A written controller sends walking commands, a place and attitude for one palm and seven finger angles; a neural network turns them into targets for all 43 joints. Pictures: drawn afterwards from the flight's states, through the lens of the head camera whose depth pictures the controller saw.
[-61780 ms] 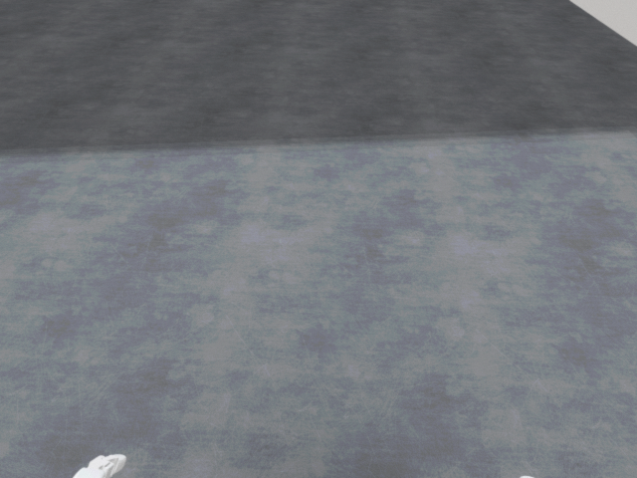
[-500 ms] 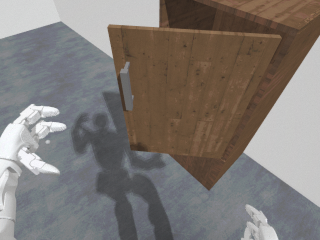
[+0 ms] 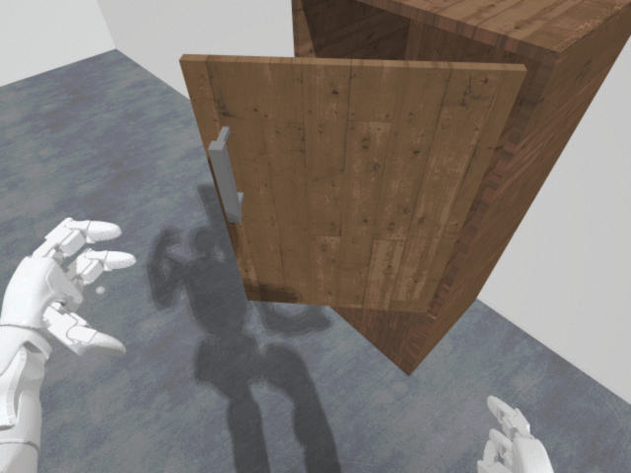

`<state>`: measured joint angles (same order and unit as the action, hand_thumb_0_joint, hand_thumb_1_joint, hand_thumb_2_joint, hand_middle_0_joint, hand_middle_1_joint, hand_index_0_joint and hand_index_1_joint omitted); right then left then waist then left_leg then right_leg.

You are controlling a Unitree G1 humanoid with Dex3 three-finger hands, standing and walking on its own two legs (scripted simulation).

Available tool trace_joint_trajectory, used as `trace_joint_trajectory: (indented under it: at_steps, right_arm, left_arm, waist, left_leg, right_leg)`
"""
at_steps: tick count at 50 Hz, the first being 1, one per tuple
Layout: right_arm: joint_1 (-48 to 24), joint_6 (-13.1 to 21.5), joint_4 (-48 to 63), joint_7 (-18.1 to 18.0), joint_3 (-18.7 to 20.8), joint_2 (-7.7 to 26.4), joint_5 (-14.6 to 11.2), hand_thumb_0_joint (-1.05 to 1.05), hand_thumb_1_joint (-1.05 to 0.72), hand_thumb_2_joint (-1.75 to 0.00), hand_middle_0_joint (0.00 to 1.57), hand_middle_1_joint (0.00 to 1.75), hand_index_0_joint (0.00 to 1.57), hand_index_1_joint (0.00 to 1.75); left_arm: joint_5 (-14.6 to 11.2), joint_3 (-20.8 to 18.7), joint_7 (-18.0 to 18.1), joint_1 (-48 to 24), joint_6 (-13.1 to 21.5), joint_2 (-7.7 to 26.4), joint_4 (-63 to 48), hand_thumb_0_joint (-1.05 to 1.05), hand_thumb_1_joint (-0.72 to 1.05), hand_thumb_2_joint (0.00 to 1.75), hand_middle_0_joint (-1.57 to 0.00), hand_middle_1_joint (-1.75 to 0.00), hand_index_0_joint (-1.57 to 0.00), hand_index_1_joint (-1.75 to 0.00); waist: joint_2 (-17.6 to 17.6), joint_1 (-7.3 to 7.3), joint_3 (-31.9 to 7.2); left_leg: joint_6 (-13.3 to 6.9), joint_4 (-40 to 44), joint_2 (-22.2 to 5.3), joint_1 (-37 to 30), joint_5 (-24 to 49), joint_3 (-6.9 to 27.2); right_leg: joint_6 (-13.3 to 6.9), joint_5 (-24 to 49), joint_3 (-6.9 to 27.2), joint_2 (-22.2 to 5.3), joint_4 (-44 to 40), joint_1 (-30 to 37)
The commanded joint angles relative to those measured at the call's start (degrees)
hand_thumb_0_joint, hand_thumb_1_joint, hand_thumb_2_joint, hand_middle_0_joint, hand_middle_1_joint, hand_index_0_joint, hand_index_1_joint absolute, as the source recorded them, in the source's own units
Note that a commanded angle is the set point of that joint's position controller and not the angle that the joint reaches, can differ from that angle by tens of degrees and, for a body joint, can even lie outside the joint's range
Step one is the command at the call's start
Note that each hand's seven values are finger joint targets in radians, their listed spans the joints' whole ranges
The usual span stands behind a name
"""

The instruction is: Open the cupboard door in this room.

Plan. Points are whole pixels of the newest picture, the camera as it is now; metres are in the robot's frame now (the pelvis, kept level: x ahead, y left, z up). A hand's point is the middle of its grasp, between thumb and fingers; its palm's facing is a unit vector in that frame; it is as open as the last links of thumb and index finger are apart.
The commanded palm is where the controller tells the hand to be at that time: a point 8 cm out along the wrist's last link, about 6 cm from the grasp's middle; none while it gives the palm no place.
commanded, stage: move the hooked fingers beside the handle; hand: left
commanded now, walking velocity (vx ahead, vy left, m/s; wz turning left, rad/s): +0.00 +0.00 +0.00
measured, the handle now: (230, 176) +0.52 +0.17 +0.08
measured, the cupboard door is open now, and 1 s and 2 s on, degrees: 41 41 41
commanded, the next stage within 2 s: none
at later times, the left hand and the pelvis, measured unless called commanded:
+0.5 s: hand (128, 252) +0.35 +0.26 +0.10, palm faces +0.02 -1.00 -0.03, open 14.0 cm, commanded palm +0.32 +0.31 +0.10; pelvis +0.00 +0.00 +0.00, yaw -1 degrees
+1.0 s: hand (148, 227) +0.40 +0.26 +0.10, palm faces +0.00 -1.00 -0.01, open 14.0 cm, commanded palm +0.38 +0.30 +0.10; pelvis +0.00 +0.02 +0.00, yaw -1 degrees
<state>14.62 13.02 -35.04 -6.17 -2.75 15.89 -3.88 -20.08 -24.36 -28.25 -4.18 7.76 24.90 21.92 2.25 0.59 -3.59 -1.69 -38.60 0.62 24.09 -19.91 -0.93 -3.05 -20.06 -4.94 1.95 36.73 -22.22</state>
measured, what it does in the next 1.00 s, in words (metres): stands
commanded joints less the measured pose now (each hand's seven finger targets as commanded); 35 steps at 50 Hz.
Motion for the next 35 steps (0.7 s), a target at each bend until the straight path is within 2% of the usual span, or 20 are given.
trace_joint_trajectory:
  at_steps: [1, 4, 7, 8, 10, 11, 15, 16, 18, 19, 20, 21, 23, 27, 28, 29, 31, 32, 33, 35]
  right_arm:
    - [-2.6, 2.6, 7.1, -1.0, 3.2, 7.9, -0.2, 0.0, -0.9, -0.9, 0.2, 0.3, 0.2, 0.3]
    - [-2.5, 2.5, 7.1, -1.2, 3.1, 7.6, -0.3, 0.0, -0.9, -0.9, 0.2, 0.3, 0.2, 0.3]
    - [-1.8, 2.1, 6.8, -1.0, 3.2, 7.6, -0.2, 0.0, -0.9, -0.9, 0.2, 0.3, 0.2, 0.3]
    - [-2.0, 2.0, 6.7, -1.0, 3.0, 7.6, -0.2, 0.0, -0.9, -0.9, 0.2, 0.3, 0.2, 0.3]
    - [-1.8, 1.6, 6.5, -1.0, 3.0, 7.8, -0.2, 0.0, -0.9, -0.9, 0.2, 0.3, 0.2, 0.3]
    - [-1.6, 1.3, 6.3, -0.8, 3.1, 8.0, -0.1, 0.0, -0.9, -0.9, 0.2, 0.3, 0.2, 0.3]
    - [-1.3, 0.2, 7.2, -0.4, 3.0, 7.7, -0.1, 0.0, -0.9, -0.9, 0.2, 0.3, 0.2, 0.3]
    - [-0.9, 0.0, 6.9, -0.3, 3.1, 7.9, 0.0, 0.0, -0.9, -0.9, 0.2, 0.3, 0.2, 0.3]
    - [-0.3, -0.4, 7.2, -0.1, 3.4, 8.0, 0.1, 0.0, -0.9, -0.9, 0.2, 0.3, 0.2, 0.3]
    - [-0.2, -0.6, 7.5, 0.0, 3.3, 7.9, 0.0, 0.0, -0.9, -0.9, 0.2, 0.3, 0.2, 0.3]
    - [0.1, -0.7, 7.2, -0.1, 3.4, 8.0, -0.1, 0.0, -0.9, -0.9, 0.2, 0.3, 0.2, 0.3]
    - [0.6, -1.0, 6.7, -0.2, 3.5, 8.3, 0.0, 0.0, -0.9, -0.9, 0.2, 0.3, 0.2, 0.3]
    - [1.1, -1.3, 6.6, -0.3, 3.7, 8.4, -0.1, 0.0, -0.9, -0.9, 0.2, 0.3, 0.2, 0.3]
    - [2.2, -1.8, 6.0, -0.2, 4.0, 8.5, 0.0, 0.0, -0.9, -0.9, 0.2, 0.3, 0.2, 0.3]
    - [2.3, -1.9, 6.0, -0.2, 4.0, 8.6, 0.1, 0.0, -0.9, -0.9, 0.2, 0.3, 0.2, 0.3]
    - [2.5, -2.1, 5.8, -0.2, 4.0, 8.6, 0.1, 0.0, -0.9, -0.9, 0.2, 0.3, 0.2, 0.3]
    - [2.8, -2.4, 5.4, -0.3, 4.1, 8.7, 0.1, 0.0, -0.9, -0.9, 0.2, 0.3, 0.2, 0.3]
    - [3.0, -2.4, 5.5, -0.2, 4.1, 8.6, 0.1, 0.0, -0.9, -0.9, 0.2, 0.3, 0.2, 0.3]
    - [3.1, -2.6, 5.3, -0.2, 4.1, 8.8, 0.2, 0.0, -0.9, -0.9, 0.2, 0.3, 0.2, 0.3]
    - [3.0, -3.0, 5.4, 0.0, 4.1, 8.5, 0.3, 0.0, -0.9, -0.9, 0.2, 0.3, 0.2, 0.3]
  left_arm:
    - [-1.1, -4.7, 0.9, -18.8, 3.7, 16.5, -9.9, 0.0, -0.5, 0.3, -0.3, -1.2, -0.3, -1.2]
    - [-0.1, -2.3, 1.3, -23.5, 4.1, 14.9, -9.2, 0.0, -0.5, 0.3, -0.3, -1.2, -0.3, -1.2]
    - [0.5, -2.2, 2.2, -23.4, 4.5, 15.0, -7.7, 0.0, -0.5, 0.3, -0.3, -1.2, -0.3, -1.2]
    - [0.6, -1.0, 2.2, -25.6, 4.6, 14.2, -7.6, 0.0, -0.5, 0.3, -0.3, -1.2, -0.3, -1.2]
    - [0.9, -2.3, 2.9, -25.8, 4.3, 15.4, -4.4, 0.0, -0.5, 0.3, -0.3, -1.2, -0.3, -1.2]
    - [1.0, -4.1, 3.3, -25.0, 4.3, 17.6, -3.3, 0.0, -0.5, 0.3, -0.3, -1.2, -0.3, -1.2]
    - [1.7, -4.7, 3.6, -25.8, 4.6, 17.9, -1.7, 0.0, -0.5, 0.3, -0.3, -1.2, -0.3, -1.2]
    - [1.7, -5.2, 3.7, -25.7, 4.8, 18.7, -0.8, 0.0, -0.5, 0.3, -0.3, -1.2, -0.3, -1.2]
    - [1.7, -6.9, 3.4, -24.6, 5.6, 19.8, -0.7, 0.0, -0.5, 0.3, -0.3, -1.2, -0.3, -1.2]
    - [1.5, -4.5, 3.0, -24.9, 5.5, 17.2, -0.4, 0.0, -0.5, 0.3, -0.3, -1.2, -0.3, -1.2]
    - [1.5, -4.2, 2.8, -27.6, 5.6, 17.4, -0.2, 0.0, -0.5, 0.3, -0.3, -1.2, -0.3, -1.2]
    - [1.3, -4.0, 2.7, -28.2, 5.6, 17.5, 1.0, 0.0, -0.5, 0.3, -0.3, -1.2, -0.3, -1.2]
    - [1.6, -4.4, 2.4, -29.5, 5.9, 18.1, 1.8, 0.0, -0.5, 0.3, -0.3, -1.2, -0.3, -1.2]
    - [2.0, -2.6, 2.6, -33.0, 6.8, 17.0, 1.0, 0.0, -0.5, 0.3, -0.3, -1.2, -0.3, -1.2]
    - [2.1, -3.3, 2.8, -32.0, 6.8, 17.5, 1.7, 0.0, -0.5, 0.3, -0.3, -1.2, -0.3, -1.2]
    - [2.2, -2.6, 2.9, -33.0, 6.9, 17.1, 2.0, 0.0, -0.5, 0.3, -0.3, -1.2, -0.3, -1.2]
    - [2.3, -0.7, 3.3, -35.9, 7.5, 15.6, 1.8, 0.0, -0.5, 0.3, -0.3, -1.2, -0.3, -1.2]
    - [2.4, -0.2, 3.6, -36.1, 7.5, 14.6, 2.3, 0.0, -0.5, 0.3, -0.3, -1.2, -0.3, -1.2]
    - [2.7, -1.1, 4.0, -35.9, 7.5, 15.6, 3.2, 0.0, -0.5, 0.3, -0.3, -1.2, -0.3, -1.2]
    - [3.1, -0.4, 4.8, -36.4, 7.7, 14.8, 2.6, 0.0, -0.5, 0.3, -0.3, -1.2, -0.3, -1.2]
  waist:
    - [-0.6, -1.47, -10.0]
    - [3.4, -1.84, -11.1]
    - [0.5, -1.57, -13.8]
    - [1.9, -1.87, -13.7]
    - [0.0, -1.58, -12.4]
    - [-1.2, -0.95, -12.5]
    - [1.9, -0.41, -14.7]
    - [0.1, -0.54, -14.5]
    - [0.7, -0.14, -15.8]
    - [0.8, -0.67, -16.1]
    - [0.6, -1.39, -15.2]
    - [-1.6, -1.76, -14.3]
    - [1.6, -1.82, -14.7]
    - [2.2, -2.59, -16.2]
    - [3.1, -2.09, -17.0]
    - [3.0, -2.57, -16.1]
    - [0.8, -3.12, -16.0]
    - [2.2, -3.04, -16.4]
    - [2.3, -2.69, -16.4]
    - [4.4, -2.59, -17.0]
  left_leg:
    - [-0.9, 2.9, -0.5, -5.4, 13.8, 2.0]
    - [-0.8, 3.4, -0.3, -6.9, 13.6, 2.4]
    - [-1.0, 3.4, -0.4, -7.3, 14.6, 2.4]
    - [-0.9, 3.5, -0.3, -7.4, 14.3, 2.3]
    - [-0.8, 3.9, -0.3, -6.2, 13.5, 2.6]
    - [-0.9, 3.5, -0.5, -4.9, 13.4, 2.3]
    - [-0.7, 3.7, -0.2, -4.9, 15.5, 1.9]
    - [-0.9, 3.3, -0.4, -4.4, 16.0, 1.8]
    - [-0.9, 3.3, -0.4, -4.7, 17.8, 1.6]
    - [-0.9, 3.3, -0.3, -4.8, 17.8, 1.3]
    - [-0.9, 3.2, -0.4, -5.0, 17.3, 1.5]
    - [-1.0, 2.9, -0.6, -4.4, 16.9, 1.5]
    - [-0.9, 3.1, -0.4, -5.0, 16.6, 1.5]
    - [-0.9, 3.1, -0.7, -7.2, 18.6, 2.2]
    - [-0.8, 2.9, -0.6, -7.5, 19.1, 2.2]
    - [-0.7, 3.1, -0.7, -7.8, 19.0, 2.6]
    - [-0.7, 3.2, -1.1, -8.5, 19.2, 3.0]
    - [-0.6, 3.3, -0.9, -9.4, 19.6, 3.2]
    - [-0.3, 3.6, -1.1, -9.6, 19.8, 3.6]
    - [0.0, 3.7, -1.2, -10.9, 20.8, 3.8]
  right_leg:
    - [2.6, 16.9, 5.5, -2.5, -5.4, 2.9]
    - [2.1, 15.7, 5.0, -2.4, -5.1, 1.7]
    - [2.2, 17.0, 5.1, -2.4, -4.9, 3.5]
    - [2.2, 16.9, 5.1, -2.5, -4.8, 3.1]
    - [2.1, 16.0, 4.9, -2.5, -4.9, 2.9]
    - [2.2, 16.3, 5.7, -2.7, -5.1, 4.1]
    - [2.1, 19.4, 5.5, -2.8, -4.1, 5.5]
    - [2.2, 20.5, 5.8, -2.8, -4.0, 6.2]
    - [2.3, 23.2, 5.7, -2.7, -3.5, 7.0]
    - [2.4, 23.7, 5.6, -2.6, -3.3, 6.6]
    - [2.4, 22.8, 5.3, -2.5, -3.5, 5.2]
    - [2.5, 22.6, 5.5, -2.5, -3.7, 5.0]
    - [2.2, 21.4, 5.4, -2.2, -3.7, 3.9]
    - [1.9, 21.4, 4.8, -2.0, -3.5, 2.9]
    - [1.8, 21.6, 4.8, -1.9, -3.3, 3.0]
    - [1.7, 20.7, 4.4, -1.8, -3.4, 1.9]
    - [1.6, 19.8, 4.0, -1.8, -3.5, 1.1]
    - [1.6, 19.6, 4.0, -1.6, -3.4, 0.5]
    - [1.4, 18.8, 3.7, -1.5, -3.3, 0.1]
    - [1.3, 18.4, 3.6, -1.6, -3.2, -0.7]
